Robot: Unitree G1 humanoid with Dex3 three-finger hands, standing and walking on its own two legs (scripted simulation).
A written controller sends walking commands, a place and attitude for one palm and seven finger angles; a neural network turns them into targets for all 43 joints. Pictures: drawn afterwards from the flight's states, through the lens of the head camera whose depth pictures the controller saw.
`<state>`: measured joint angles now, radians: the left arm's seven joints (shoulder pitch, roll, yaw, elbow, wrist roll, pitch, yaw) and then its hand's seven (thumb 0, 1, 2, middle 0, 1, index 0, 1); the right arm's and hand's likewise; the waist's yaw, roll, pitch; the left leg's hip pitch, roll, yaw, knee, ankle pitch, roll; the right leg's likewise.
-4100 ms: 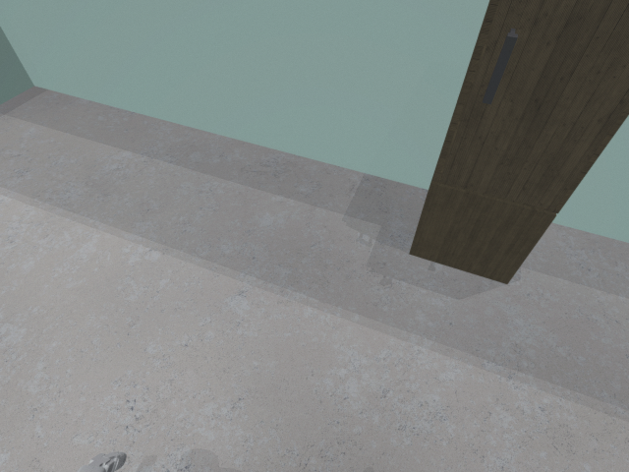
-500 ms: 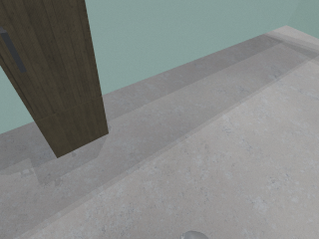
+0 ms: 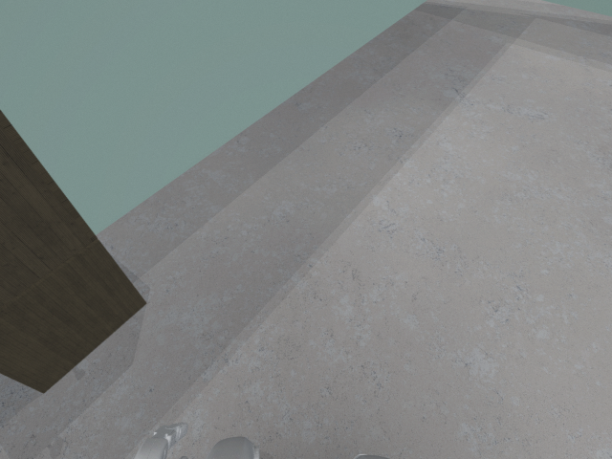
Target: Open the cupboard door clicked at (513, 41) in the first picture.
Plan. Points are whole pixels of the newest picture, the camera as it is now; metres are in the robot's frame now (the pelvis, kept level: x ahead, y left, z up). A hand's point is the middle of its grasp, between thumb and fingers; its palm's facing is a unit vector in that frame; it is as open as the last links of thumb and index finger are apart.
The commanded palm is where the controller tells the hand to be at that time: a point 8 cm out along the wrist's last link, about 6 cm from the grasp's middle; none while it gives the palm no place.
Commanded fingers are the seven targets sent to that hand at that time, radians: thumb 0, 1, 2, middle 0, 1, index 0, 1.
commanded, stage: turn to face it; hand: left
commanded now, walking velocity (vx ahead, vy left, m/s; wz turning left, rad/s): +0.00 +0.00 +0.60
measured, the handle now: out of the picture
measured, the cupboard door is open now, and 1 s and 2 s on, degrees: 0 0 0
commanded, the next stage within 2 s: take the last steps up to it in 1.50 s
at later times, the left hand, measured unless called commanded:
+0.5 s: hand out of the picture +0.03 +0.27 -0.16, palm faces +0.30 -0.92 -0.25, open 7.4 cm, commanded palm none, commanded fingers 0.00 0.90 0.90 -0.20 -0.30 -0.20 -0.30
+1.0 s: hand out of the picture +0.00 +0.17 -0.14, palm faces +0.55 -0.80 -0.25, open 7.4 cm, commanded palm none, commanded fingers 0.00 0.90 0.90 -0.20 -0.30 -0.20 -0.30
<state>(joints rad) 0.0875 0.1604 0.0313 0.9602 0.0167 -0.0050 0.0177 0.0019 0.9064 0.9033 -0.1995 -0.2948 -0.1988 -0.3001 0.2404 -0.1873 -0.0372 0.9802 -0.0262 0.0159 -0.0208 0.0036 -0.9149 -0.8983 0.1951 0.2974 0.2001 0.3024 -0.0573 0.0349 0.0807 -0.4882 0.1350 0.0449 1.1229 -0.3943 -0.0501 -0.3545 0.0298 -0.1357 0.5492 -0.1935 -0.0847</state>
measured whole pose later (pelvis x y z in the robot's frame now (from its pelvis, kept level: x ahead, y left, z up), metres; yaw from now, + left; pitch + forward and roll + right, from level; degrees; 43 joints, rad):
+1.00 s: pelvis +0.03 -0.03 +0.01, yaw +35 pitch -1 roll +2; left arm 0.19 0.17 0.02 0.89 0.02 0.01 0.02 0.00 0.90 0.90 -0.20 -0.30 -0.20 -0.30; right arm 0.20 -0.28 -0.09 0.94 -0.03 0.09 0.04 0.00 -0.91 -0.90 0.19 0.30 0.20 0.30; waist -0.03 0.02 0.07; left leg -0.48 0.05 0.02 1.07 -0.40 -0.08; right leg -0.20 -0.11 -0.18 0.52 -0.30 0.00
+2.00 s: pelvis +0.03 +0.00 +0.02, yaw +54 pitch -1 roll +1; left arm 0.42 0.14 0.03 1.11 0.03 -0.05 0.01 0.00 0.91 0.90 -0.20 -0.30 -0.20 -0.30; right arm 0.26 -0.21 -0.06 1.07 -0.03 0.04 0.03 0.01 -0.91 -0.90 0.19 0.30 0.20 0.30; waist 0.04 0.02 0.00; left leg -0.39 0.10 0.06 0.78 -0.33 -0.03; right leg -0.09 -0.05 -0.16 0.36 -0.26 -0.02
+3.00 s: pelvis +0.21 +0.23 +0.01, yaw +51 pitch -1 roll -1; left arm 0.26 0.16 0.03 1.09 0.01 0.03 0.03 0.00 0.92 0.90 -0.20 -0.29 -0.20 -0.30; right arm 0.11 -0.13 -0.01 1.03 -0.02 -0.01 -0.03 0.00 -0.92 -0.90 0.19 0.30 0.20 0.30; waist 0.04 -0.04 0.08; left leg -0.30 0.05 0.12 0.52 -0.20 0.03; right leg -0.25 -0.04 -0.08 0.74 -0.49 0.02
